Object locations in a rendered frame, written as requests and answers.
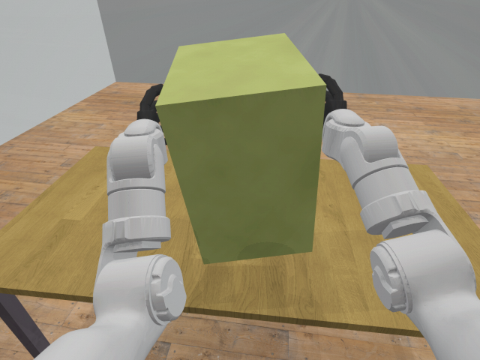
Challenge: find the robot right hand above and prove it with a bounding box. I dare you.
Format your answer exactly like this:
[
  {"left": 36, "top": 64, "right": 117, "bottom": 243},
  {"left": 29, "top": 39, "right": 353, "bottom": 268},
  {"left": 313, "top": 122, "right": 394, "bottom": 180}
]
[{"left": 318, "top": 73, "right": 347, "bottom": 125}]

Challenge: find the robot left hand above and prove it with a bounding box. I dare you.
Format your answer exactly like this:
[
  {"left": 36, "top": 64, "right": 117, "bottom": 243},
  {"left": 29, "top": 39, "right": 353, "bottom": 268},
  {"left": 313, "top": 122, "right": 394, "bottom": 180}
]
[{"left": 137, "top": 84, "right": 167, "bottom": 145}]

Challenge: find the robot right upper arm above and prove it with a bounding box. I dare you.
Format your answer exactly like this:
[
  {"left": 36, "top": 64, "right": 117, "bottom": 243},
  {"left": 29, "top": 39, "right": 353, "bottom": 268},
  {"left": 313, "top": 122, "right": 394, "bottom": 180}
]
[{"left": 370, "top": 229, "right": 480, "bottom": 360}]

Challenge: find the table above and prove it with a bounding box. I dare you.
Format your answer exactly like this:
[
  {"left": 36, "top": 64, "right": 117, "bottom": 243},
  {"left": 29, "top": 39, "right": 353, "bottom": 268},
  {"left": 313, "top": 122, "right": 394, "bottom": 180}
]
[{"left": 0, "top": 146, "right": 480, "bottom": 359}]

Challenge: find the robot right forearm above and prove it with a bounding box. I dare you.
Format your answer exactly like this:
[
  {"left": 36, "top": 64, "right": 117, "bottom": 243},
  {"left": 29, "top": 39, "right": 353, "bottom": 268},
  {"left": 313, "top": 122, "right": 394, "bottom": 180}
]
[{"left": 322, "top": 109, "right": 476, "bottom": 291}]

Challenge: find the carton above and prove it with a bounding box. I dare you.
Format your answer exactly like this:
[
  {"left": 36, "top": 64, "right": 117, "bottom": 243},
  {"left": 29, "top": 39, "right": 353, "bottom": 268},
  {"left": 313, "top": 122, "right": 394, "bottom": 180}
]
[{"left": 155, "top": 33, "right": 326, "bottom": 264}]

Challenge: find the robot left upper arm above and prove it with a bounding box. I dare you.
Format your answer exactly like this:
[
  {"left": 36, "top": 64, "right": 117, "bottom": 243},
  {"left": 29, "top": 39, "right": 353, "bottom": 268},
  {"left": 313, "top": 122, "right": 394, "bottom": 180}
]
[{"left": 33, "top": 254, "right": 187, "bottom": 360}]

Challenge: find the robot left forearm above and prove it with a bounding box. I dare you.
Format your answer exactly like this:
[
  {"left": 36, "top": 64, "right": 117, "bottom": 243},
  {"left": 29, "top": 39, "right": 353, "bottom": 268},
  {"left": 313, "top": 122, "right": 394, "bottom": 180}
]
[{"left": 93, "top": 119, "right": 171, "bottom": 316}]

